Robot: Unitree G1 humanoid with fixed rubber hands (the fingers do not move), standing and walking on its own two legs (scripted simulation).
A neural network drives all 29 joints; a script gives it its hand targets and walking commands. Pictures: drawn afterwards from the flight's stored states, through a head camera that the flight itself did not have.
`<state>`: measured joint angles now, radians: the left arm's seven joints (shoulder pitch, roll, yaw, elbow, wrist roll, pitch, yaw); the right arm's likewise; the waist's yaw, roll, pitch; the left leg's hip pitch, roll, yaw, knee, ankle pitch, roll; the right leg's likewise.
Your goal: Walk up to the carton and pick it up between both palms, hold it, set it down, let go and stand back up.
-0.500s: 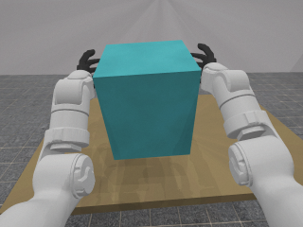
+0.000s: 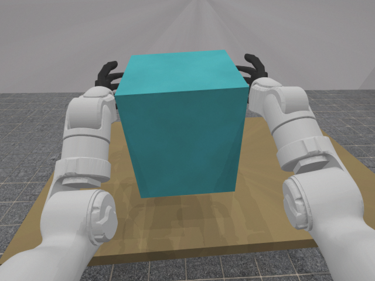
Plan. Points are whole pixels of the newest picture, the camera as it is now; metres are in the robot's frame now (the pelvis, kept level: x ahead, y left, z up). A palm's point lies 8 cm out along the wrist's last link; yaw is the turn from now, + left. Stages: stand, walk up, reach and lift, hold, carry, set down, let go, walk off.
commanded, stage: hold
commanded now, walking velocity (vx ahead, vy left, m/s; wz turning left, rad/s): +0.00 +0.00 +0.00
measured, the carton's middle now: (183, 123) +0.40 +0.00 +0.23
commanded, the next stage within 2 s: set down in 1.62 s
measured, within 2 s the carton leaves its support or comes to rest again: neither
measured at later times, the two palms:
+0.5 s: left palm (105, 97) +0.37 +0.15 +0.31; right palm (257, 88) +0.38 -0.15 +0.32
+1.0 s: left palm (104, 96) +0.37 +0.15 +0.31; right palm (257, 88) +0.37 -0.15 +0.32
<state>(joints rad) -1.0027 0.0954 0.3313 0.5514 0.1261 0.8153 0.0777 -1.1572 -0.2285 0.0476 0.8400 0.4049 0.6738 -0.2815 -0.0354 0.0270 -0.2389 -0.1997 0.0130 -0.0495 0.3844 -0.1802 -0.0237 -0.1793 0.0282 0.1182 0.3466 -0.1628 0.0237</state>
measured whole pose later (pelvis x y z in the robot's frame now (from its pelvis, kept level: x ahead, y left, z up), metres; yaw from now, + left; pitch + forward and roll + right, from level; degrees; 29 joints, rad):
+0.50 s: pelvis +0.00 +0.00 +0.00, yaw +0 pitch +0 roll -1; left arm -1.01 0.10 0.33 0.56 0.13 0.81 0.08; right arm -1.16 -0.23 0.05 0.84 0.40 0.67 -0.28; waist -0.04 0.03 -0.24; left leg -0.20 0.01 -0.05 0.38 -0.18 -0.02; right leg -0.18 0.03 0.12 0.35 -0.16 0.02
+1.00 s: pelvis +0.00 +0.00 +0.00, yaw +0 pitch +0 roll -1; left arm -1.01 0.10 0.33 0.56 0.13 0.81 0.08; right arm -1.16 -0.23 0.05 0.85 0.41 0.67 -0.28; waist -0.04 0.03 -0.24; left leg -0.20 0.01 -0.05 0.38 -0.18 -0.02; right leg -0.18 0.03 0.12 0.35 -0.16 0.02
